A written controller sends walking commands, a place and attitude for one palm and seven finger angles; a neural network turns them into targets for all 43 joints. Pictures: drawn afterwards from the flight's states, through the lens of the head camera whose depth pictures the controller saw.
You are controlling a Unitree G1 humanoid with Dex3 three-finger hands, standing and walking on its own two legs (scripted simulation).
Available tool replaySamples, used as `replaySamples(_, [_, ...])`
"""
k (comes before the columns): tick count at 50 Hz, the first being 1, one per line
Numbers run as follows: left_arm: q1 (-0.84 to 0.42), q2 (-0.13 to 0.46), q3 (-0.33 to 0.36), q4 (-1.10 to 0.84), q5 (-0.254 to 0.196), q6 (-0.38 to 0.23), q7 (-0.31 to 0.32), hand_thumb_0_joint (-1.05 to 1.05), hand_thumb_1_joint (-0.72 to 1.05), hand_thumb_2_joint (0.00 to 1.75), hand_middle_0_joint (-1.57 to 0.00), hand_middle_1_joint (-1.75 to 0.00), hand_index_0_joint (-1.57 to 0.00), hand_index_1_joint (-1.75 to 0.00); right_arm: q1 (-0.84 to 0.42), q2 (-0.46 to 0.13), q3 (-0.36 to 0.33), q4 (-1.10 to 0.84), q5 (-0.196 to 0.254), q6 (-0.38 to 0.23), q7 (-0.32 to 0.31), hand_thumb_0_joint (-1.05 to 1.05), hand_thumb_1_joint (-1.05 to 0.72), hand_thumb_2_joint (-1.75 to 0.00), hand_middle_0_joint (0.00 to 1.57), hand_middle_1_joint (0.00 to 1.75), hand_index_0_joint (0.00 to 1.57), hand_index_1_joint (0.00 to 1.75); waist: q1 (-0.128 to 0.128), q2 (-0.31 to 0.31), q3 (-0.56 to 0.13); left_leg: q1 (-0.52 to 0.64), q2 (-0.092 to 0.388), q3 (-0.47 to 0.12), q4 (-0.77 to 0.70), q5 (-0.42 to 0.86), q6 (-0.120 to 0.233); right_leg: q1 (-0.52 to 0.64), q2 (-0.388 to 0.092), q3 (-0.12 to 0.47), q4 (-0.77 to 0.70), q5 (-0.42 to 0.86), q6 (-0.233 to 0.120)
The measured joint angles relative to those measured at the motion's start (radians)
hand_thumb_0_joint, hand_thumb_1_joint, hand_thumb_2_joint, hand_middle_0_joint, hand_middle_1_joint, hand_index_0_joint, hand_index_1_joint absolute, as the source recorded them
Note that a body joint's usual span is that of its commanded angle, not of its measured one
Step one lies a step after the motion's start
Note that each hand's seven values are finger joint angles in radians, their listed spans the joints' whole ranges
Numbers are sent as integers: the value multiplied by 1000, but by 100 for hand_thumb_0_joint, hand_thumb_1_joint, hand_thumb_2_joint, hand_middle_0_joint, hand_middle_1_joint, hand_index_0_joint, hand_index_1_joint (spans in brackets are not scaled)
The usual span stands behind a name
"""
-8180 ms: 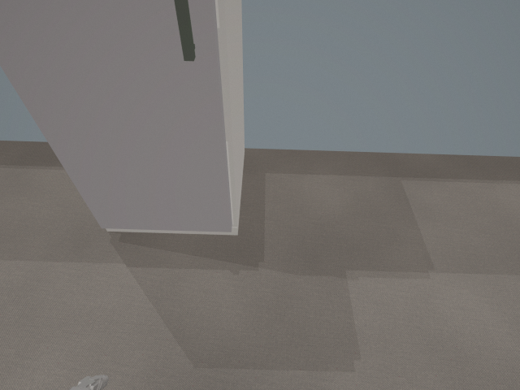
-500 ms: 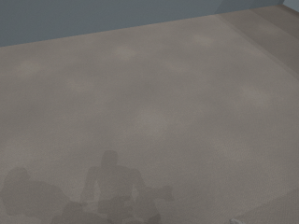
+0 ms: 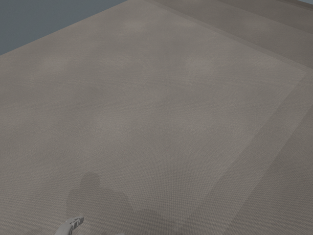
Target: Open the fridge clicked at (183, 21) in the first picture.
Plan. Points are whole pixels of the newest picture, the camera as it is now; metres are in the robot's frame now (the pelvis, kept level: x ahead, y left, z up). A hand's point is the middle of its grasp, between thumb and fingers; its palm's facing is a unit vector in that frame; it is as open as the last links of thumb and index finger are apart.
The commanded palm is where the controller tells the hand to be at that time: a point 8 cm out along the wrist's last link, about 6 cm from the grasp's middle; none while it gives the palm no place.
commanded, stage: turn to face it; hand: right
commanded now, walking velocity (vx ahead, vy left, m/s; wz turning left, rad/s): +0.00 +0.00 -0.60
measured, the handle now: out of the picture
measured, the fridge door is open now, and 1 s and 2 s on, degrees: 0 0 0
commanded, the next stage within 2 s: none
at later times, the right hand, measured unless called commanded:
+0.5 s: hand out of the picture +0.09 -0.20 -0.12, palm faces +0.26 +0.92 -0.29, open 7.4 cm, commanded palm none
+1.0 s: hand out of the picture -0.13 -0.22 -0.17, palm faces +0.60 +0.76 -0.26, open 7.4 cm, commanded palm none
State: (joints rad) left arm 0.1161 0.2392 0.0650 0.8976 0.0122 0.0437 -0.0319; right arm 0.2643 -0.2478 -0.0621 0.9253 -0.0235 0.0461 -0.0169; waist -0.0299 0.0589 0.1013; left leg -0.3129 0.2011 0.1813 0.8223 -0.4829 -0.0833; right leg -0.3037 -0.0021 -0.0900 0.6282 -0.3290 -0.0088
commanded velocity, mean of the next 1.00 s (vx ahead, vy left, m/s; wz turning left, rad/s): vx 0.00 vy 0.00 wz -0.60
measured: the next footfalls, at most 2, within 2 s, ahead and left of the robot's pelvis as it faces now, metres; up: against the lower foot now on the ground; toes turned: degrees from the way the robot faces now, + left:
left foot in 0.44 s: +0.08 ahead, +0.13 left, +0.00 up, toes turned -13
right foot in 0.88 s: -0.04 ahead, -0.11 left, +0.00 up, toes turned -37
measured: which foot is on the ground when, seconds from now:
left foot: up 0.00-0.42, down 0.44-0.88, up 0.90-1.00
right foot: down 0.00-0.44, up 0.46-0.86, down 0.88-1.00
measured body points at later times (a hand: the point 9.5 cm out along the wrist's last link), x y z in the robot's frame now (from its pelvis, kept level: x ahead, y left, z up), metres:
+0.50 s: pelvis +0.00 +0.03 +0.01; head +0.04 +0.05 +0.46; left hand +0.11 +0.27 -0.15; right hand +0.07 -0.24 -0.10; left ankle +0.04 +0.14 -0.72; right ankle -0.02 -0.10 -0.69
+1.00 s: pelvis -0.03 -0.01 +0.01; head -0.02 -0.06 +0.46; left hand +0.22 +0.14 -0.10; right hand -0.16 -0.26 -0.15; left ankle +0.03 +0.14 -0.65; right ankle -0.07 -0.09 -0.72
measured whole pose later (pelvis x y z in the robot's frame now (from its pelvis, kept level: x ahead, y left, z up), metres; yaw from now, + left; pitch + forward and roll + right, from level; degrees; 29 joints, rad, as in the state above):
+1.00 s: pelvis -0.03 -0.01 +0.01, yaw -35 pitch -1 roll +2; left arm 0.14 0.23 0.05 0.89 0.02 0.02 -0.01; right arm 0.24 -0.28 -0.08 0.95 -0.02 0.08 -0.02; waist -0.02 0.05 0.09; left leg -0.45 0.13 0.08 1.11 -0.49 -0.10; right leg -0.29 0.01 -0.05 0.60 -0.31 -0.06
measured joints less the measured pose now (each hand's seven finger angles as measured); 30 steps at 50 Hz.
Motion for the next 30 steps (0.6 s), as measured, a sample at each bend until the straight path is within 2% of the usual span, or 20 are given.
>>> replaySamples(1, [-4, -5, -4, -5, -2, -9, 4, 0, 91, 90, -20, -30, -20, -30, -5, -9, -5, 7, 1, 12, -4, 0, -90, -89, 20, 30, 20, 30, -2, 2, 1, -40, -20, -38, 97, -47, -6, -3, 2, 6, 9, -9, -17])
replaySamples(3, [-1, -13, -8, -14, 0, -20, 15, 0, 91, 90, -20, -30, -20, -30, -19, -20, -12, 20, 4, 25, -6, 0, -91, -89, 20, 30, 20, 30, 4, -8, -3, -104, -58, -83, 244, -55, -13, 5, 1, 27, -8, -5, -32])
replaySamples(5, [7, -18, -12, -17, 2, -22, 23, 0, 90, 90, -21, -30, -20, -30, -38, -27, -17, 17, 4, 25, -3, 1, -91, -89, 20, 30, 20, 30, 10, -15, -7, -145, -78, -110, 308, -8, -19, 25, 7, 48, -51, 22, -32])
replaySamples(7, [17, -21, -16, -14, 3, -21, 26, 0, 90, 90, -21, -30, -20, -30, -56, -28, -18, 4, 4, 20, 1, 1, -91, -89, 20, 30, 20, 30, 13, -22, -11, -168, -89, -129, 312, 35, -24, 44, 16, 68, -92, 48, -37])
replaySamples(15, [73, -28, -11, 3, 9, -8, 21, 0, 90, 90, -21, -30, -20, -30, -135, -7, -11, -54, 5, 10, 0, 0, -91, -89, 20, 30, 20, 30, 47, -51, -30, -145, -125, -179, 147, 63, -28, 56, 51, 158, -148, 96, -33])
replaySamples(20, [108, -19, 3, 13, 11, 7, 21, 0, 90, 90, -21, -30, -20, -30, -162, 21, 4, -85, 13, -5, -2, 0, -91, -89, 20, 30, 20, 30, 72, -81, -36, -50, -168, -177, -74, 79, -12, 24, 68, 220, -112, 91, -9])
replaySamples(22, [126, -14, 10, 14, 6, 12, 20, 0, 90, 90, -21, -30, -20, -30, -155, 27, 13, -102, 13, -21, -2, 0, -91, -89, 20, 30, 20, 30, 73, -85, -47, 24, -172, -167, -247, 181, 5, -6, 84, 242, -66, 74, 8])
replaySamples(24, [128, -1, 22, 21, 3, 19, 20, 0, 90, 90, -21, -30, -20, -30, -149, 43, 22, -104, 5, -36, -5, 0, -91, -89, 20, 30, 20, 30, 74, -104, -39, 28, -171, -141, -245, 210, 64, -67, 86, 231, 88, -64, 26])
replaySamples(25, [131, 6, 28, 24, 5, 25, 19, 0, 90, 90, -21, -30, -20, -30, -142, 50, 29, -103, 4, -36, -5, 0, -91, -89, 20, 30, 20, 30, 77, -110, -39, 33, -162, -124, -238, 195, 81, -104, 86, 213, 194, -115, 33])
replaySamples(28, [134, 24, 38, 35, 10, 39, 10, 1, 90, 90, -21, -30, -20, -30, -109, 68, 36, -93, 3, -29, -5, 0, -90, -89, 20, 30, 20, 30, 75, -116, -42, 65, -139, -90, -270, 187, 91, -184, 59, 153, 453, -99, 52])
replaySamples(30, [133, 31, 39, 40, 11, 42, 4, 1, 91, 90, -20, -30, -20, -30, -91, 74, 37, -80, 2, -28, -7, 0, -90, -89, 20, 30, 20, 30, 76, -113, -37, 86, -126, -67, -295, 197, 89, -205, 29, 128, 529, -59, 68])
